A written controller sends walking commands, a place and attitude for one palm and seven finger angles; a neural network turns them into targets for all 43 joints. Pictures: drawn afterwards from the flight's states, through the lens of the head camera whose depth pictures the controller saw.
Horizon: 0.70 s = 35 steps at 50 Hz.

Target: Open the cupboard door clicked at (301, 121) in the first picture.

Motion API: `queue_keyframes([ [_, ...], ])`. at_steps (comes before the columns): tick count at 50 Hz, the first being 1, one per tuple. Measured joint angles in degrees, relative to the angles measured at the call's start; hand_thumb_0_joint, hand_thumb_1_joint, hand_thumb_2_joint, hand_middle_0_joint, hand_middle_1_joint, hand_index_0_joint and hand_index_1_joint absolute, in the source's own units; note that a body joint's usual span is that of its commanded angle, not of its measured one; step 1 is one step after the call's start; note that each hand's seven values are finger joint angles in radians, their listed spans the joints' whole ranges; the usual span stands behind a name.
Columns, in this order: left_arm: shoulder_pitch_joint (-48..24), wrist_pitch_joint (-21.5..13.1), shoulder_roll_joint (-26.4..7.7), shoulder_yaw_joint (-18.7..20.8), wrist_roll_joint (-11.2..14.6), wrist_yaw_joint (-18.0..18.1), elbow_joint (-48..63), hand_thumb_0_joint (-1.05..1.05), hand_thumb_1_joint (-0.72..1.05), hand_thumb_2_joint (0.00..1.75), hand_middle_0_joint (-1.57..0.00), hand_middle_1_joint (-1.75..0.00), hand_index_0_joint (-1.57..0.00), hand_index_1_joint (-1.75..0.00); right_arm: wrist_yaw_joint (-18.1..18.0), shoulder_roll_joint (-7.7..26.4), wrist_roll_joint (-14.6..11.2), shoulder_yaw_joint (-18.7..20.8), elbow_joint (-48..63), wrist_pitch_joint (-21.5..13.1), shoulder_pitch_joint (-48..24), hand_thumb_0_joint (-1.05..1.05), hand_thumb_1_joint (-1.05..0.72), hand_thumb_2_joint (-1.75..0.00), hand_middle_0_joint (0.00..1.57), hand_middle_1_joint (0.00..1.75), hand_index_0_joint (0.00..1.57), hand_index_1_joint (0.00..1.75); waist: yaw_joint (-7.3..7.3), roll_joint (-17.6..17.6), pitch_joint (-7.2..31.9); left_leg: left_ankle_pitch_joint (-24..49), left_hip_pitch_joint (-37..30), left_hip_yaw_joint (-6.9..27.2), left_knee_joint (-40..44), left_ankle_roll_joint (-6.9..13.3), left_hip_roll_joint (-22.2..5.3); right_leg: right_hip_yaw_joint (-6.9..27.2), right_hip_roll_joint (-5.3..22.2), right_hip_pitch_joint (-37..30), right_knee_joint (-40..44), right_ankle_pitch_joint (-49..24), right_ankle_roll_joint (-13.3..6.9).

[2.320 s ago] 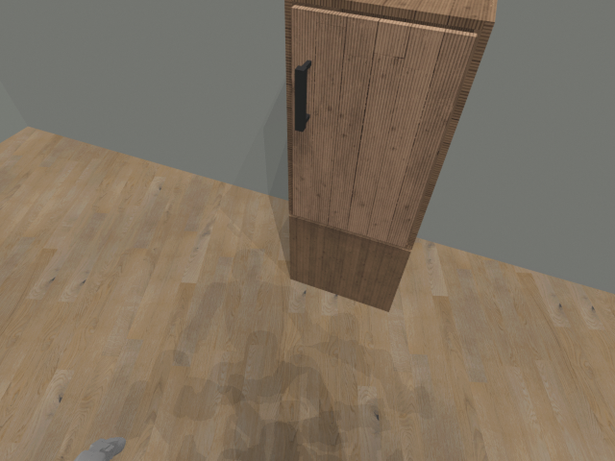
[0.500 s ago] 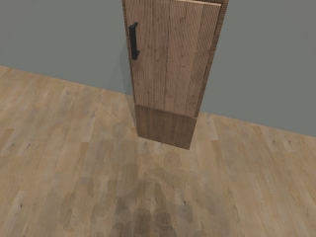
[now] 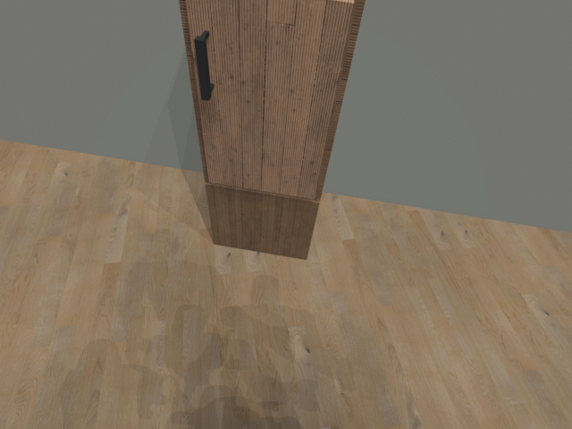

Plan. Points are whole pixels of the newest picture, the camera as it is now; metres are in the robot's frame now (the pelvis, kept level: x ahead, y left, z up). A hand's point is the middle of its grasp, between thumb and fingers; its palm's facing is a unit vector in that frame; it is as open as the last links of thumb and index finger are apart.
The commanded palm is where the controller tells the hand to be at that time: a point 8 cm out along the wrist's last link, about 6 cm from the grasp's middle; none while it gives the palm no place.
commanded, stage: take the last steps up to it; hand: left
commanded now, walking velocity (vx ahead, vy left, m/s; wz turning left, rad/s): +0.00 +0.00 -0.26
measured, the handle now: (205, 66) +0.86 +0.26 +0.06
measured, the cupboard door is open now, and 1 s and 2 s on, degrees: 0 0 0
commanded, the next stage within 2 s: come to a stop and stand still in 0.88 s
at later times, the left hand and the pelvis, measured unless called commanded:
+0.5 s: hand out of the picture +0.04 +0.17 -0.16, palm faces +0.02 -0.98 -0.21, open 7.3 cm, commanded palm none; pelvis +0.05 +0.00 +0.01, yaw -3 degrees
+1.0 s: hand (125, 341) +0.27 +0.30 -0.17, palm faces +0.06 -0.98 -0.19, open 7.4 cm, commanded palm none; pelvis +0.22 +0.11 +0.00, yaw -2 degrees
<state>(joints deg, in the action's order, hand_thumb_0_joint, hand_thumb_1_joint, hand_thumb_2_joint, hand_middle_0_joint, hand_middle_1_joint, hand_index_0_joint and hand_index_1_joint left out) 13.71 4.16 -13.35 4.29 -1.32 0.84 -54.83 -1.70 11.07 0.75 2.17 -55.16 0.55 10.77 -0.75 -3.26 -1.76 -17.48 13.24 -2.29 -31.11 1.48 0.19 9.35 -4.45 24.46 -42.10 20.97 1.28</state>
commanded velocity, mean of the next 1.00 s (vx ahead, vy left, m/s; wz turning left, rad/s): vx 0.22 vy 0.08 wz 0.03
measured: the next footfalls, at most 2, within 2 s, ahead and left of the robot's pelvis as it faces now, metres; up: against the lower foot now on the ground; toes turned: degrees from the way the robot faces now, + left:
right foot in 0.32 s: +0.01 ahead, -0.12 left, +0.00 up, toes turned -9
left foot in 0.74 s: +0.30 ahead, +0.19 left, +0.00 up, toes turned +7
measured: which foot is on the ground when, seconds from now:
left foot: down 0.00-0.32, up 0.34-0.72, down 0.74-1.00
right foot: up 0.00-0.30, down 0.32-0.74, up 0.76-1.00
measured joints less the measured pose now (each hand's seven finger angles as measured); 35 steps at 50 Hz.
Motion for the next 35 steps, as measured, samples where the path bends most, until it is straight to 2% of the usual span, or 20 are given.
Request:
queue_keyframes([
  [3, 0.0, 0.2, -0.8, 0.8, -0.5, -0.6, -0.1, 0.01, 0.91, 0.9, -0.2, -0.3, -0.2, -0.3, -0.1, -0.9, 0.5, -0.5, -0.3, 0.4, 1.5, 0.01, -0.91, -0.9, 0.2, 0.3, 0.2, 0.3, -0.03, 0.3, 1.0, 0.7, -1.5, -1.2, 2.6, 0.4, -0.9, -3.6, 0.7, 3.3, -13.5, 0.8, 0.6],
  [6, 0.3, -0.4, -1.1, 0.9, -0.5, -0.9, -0.3, 0.01, 0.91, 0.9, -0.2, -0.3, -0.2, -0.3, 0.0, -1.5, 0.7, -0.9, -1.0, 0.2, 2.4, 0.01, -0.91, -0.9, 0.2, 0.3, 0.21, 0.3, -0.26, 0.4, 1.3, 1.8, -2.6, -2.7, 4.7, 0.6, -1.2, -6.0, 2.8, 2.9, -17.3, -0.5, 0.9],
  [8, 0.8, -0.6, -0.9, 0.6, -0.6, -1.0, -0.8, 0.0, 0.91, 0.9, -0.19, -0.3, -0.2, -0.3, 0.1, -1.7, 0.9, -0.9, -1.3, -0.3, 3.2, 0.01, -0.91, -0.9, 0.2, 0.3, 0.21, 0.3, 0.0, 0.9, 1.6, 2.0, -3.1, -3.6, 5.5, 0.7, -1.3, -7.7, 4.3, 0.7, -14.3, 0.5, 0.6],
  [12, 1.3, -1.1, 0.6, -0.7, -0.7, -1.4, -2.1, 0.01, 0.91, 0.9, -0.19, -0.3, -0.2, -0.3, 0.6, -1.7, 1.2, -0.6, -2.5, -1.2, 5.9, 0.01, -0.91, -0.9, 0.2, 0.3, 0.21, 0.3, 1.48, 2.3, 2.0, 1.5, -3.7, -4.7, 5.7, 0.6, -1.4, -11.1, 6.3, -5.9, -2.0, 4.1, -0.5],
  [15, 1.4, -2.5, 2.1, -1.4, -0.6, -1.6, -2.3, 0.01, 0.91, 0.9, -0.19, -0.3, -0.2, -0.3, 0.9, -1.4, 0.9, -0.5, -4.2, -1.0, 8.8, 0.01, -0.91, -0.9, 0.2, 0.3, 0.21, 0.3, 2.0, 3.2, 2.2, -0.6, -2.9, -5.1, 2.7, -0.1, -1.4, -13.0, 6.3, -12.1, 10.4, 0.4, -1.4],
  [16, 1.3, -3.4, 2.7, -1.6, -0.7, -1.5, -2.4, 0.01, 0.91, 0.9, -0.19, -0.3, -0.2, -0.3, 1.0, -1.1, 0.6, -0.4, -5.0, -0.9, 9.8, 0.01, -0.91, -0.9, 0.2, 0.3, 0.21, 0.3, 1.9, 3.6, 2.2, -2.3, -1.8, -4.9, -0.1, -0.2, -1.6, -13.2, 6.3, -13.4, 13.0, -1.8, -2.0],
  [18, 1.4, -4.7, 4.5, -2.1, -0.5, -1.1, -2.8, 0.01, 0.91, 0.9, -0.19, -0.3, -0.2, -0.3, 1.4, -0.4, 0.7, -0.1, -6.9, 0.2, 11.4, 0.01, -0.91, -0.9, 0.2, 0.3, 0.2, 0.3, 1.66, 5.8, 2.2, -7.9, 1.8, -2.7, -9.5, -0.7, -2.1, -14.7, 5.6, -14.3, 12.2, -2.0, -2.2],
  [19, 2.2, -5.4, 5.1, -2.2, -0.4, -0.8, -2.9, 0.0, 0.91, 0.9, -0.19, -0.3, -0.2, -0.3, 1.7, -0.2, 0.9, 0.0, -7.7, 0.8, 12.0, 0.01, -0.91, -0.9, 0.2, 0.3, 0.2, 0.3, 1.32, 6.1, 2.6, -7.9, 4.0, -2.0, -14.3, -0.8, -2.0, -15.2, 5.6, -15.2, 12.9, -1.6, -2.2],
  [21, 4.4, -6.3, 5.5, -1.9, -0.3, -0.2, -3.4, 0.0, 0.92, 0.9, -0.2, -0.3, -0.21, -0.3, 2.4, -0.1, 1.2, 0.3, -8.7, 1.5, 12.5, 0.01, -0.91, -0.9, 0.2, 0.3, 0.2, 0.3, 0.4, 5.5, 3.2, -5.4, 8.1, -1.9, -21.6, -1.1, -2.1, -15.0, 6.2, -17.6, 15.6, -1.8, -2.0],
  [24, 7.6, -6.8, 5.6, -1.9, -0.2, 0.2, -5.3, 0.0, 0.92, 0.9, -0.2, -0.3, -0.21, -0.3, 3.0, 0.2, 1.3, 0.9, -8.0, 1.4, 11.7, 0.01, -0.91, -0.9, 0.2, 0.3, 0.2, 0.3, 0.44, 4.6, 3.1, 0.4, 13.9, -1.8, -26.2, -2.2, -3.6, -14.9, 7.0, -21.2, 20.2, -3.1, -1.2],
  [27, 10.1, -7.1, 6.0, -2.2, -0.3, 0.2, -7.5, 0.0, 0.92, 0.9, -0.2, -0.3, -0.21, -0.3, 3.5, 0.5, 1.1, 1.4, -6.4, 1.2, 10.1, 0.01, -0.91, -0.9, 0.2, 0.3, 0.2, 0.3, 0.79, 4.3, 2.3, 5.4, 18.4, -1.4, -26.0, -2.9, -5.3, -15.6, 7.7, -24.4, 23.6, -3.4, -0.2],
  [30, 12.1, -7.4, 6.4, -2.3, -0.5, 0.3, -9.2, 0.0, 0.91, 0.9, -0.2, -0.3, -0.21, -0.3, 3.9, 0.6, 0.8, 1.7, -5.1, 1.2, 7.9, 0.01, -0.91, -0.9, 0.2, 0.3, 0.2, 0.3, 0.29, 4.0, 1.4, 8.8, 21.1, -1.7, -23.0, -3.1, -6.5, -16.2, 8.5, -26.8, 25.3, -2.6, 1.1],
  [35, 13.7, -7.2, 6.0, -1.9, -1.0, 0.4, -11.0, 0.01, 0.91, 0.9, -0.2, -0.3, -0.21, -0.3, 4.7, 0.3, 0.4, 1.3, -2.8, 0.2, 3.6, 0.01, -0.91, -0.9, 0.2, 0.3, 0.2, 0.3, -1.06, 2.7, -0.4, 8.1, 18.9, -3.4, -11.4, -1.9, -6.5, -17.2, 10.7, -29.4, 23.9, 1.6, 4.3],
])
